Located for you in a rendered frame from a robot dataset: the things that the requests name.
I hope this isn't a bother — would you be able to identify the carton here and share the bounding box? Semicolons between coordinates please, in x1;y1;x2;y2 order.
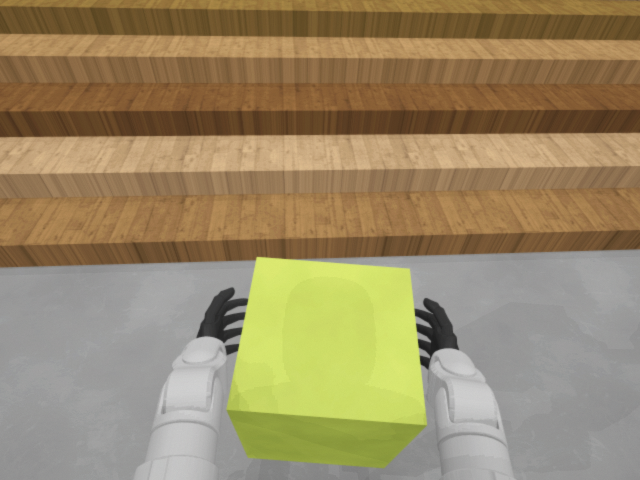
226;257;427;468

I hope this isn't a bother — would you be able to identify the robot left forearm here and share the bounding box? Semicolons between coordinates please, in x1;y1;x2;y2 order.
133;337;228;480

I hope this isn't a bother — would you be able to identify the robot left hand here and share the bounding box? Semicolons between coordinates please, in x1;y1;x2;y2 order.
196;287;248;355

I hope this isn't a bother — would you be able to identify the robot right forearm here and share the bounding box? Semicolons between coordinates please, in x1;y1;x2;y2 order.
426;348;516;480

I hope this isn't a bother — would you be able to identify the robot right hand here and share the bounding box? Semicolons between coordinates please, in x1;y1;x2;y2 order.
414;298;459;369

